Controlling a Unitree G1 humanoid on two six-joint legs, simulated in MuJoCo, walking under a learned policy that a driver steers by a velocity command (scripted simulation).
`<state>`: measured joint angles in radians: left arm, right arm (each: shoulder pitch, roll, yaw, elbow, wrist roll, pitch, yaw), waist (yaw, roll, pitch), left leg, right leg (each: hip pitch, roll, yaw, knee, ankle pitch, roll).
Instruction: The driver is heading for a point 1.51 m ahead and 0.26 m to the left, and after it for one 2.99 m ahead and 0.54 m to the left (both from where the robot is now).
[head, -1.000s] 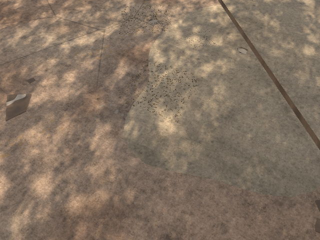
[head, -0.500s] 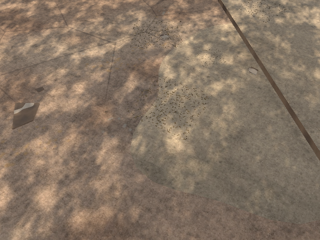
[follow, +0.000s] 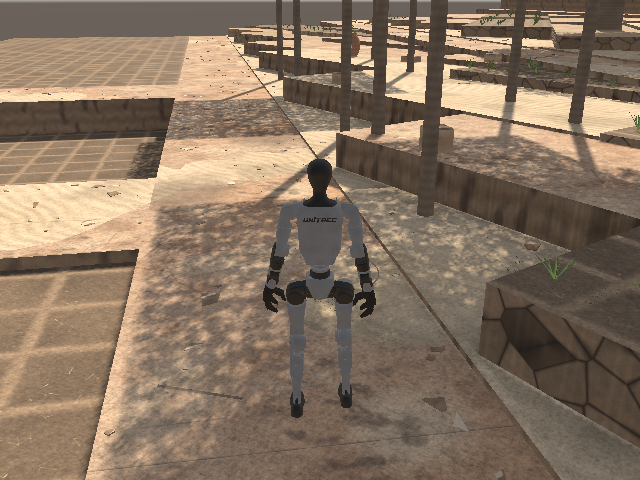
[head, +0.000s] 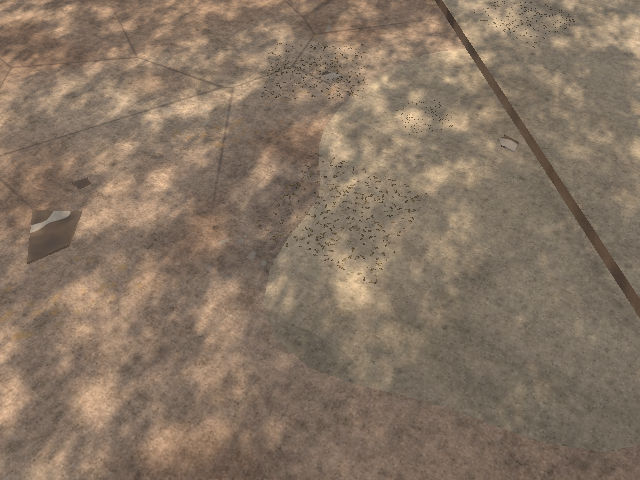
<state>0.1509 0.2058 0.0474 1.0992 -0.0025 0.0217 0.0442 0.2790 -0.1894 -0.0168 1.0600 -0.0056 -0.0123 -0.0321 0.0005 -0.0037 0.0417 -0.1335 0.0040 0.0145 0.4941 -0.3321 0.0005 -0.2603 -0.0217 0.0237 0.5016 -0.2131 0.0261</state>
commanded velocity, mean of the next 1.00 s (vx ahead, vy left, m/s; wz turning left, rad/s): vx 0.00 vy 0.00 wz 0.00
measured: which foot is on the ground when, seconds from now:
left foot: down 0.00-1.00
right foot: down 0.00-1.00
